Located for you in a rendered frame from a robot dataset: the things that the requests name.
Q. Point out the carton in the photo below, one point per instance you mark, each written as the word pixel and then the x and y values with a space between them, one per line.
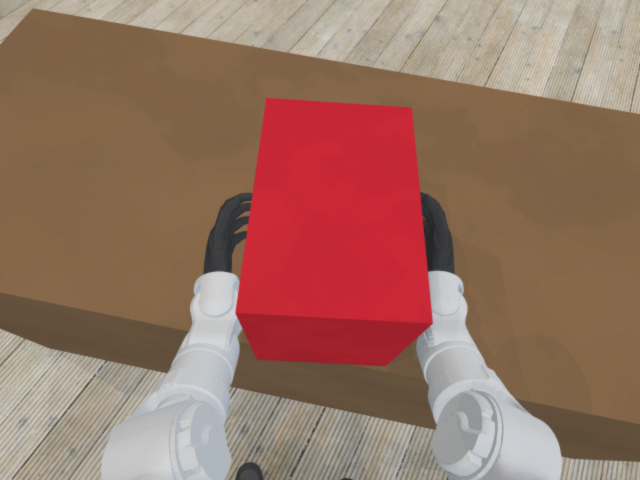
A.
pixel 334 267

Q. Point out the robot left hand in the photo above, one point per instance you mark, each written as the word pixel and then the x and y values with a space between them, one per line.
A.
pixel 222 240

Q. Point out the robot right hand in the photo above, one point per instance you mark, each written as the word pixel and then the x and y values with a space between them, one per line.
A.
pixel 438 239

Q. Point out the robot right forearm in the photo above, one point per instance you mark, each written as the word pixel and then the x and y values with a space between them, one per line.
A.
pixel 450 360

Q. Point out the robot left forearm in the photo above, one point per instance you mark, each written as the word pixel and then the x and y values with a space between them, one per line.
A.
pixel 204 366

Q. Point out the robot left upper arm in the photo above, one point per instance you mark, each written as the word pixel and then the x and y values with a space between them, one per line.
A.
pixel 182 441

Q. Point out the pedestal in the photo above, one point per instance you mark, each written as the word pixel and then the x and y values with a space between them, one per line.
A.
pixel 119 144

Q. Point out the robot right upper arm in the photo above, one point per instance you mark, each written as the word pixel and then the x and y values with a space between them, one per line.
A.
pixel 480 437

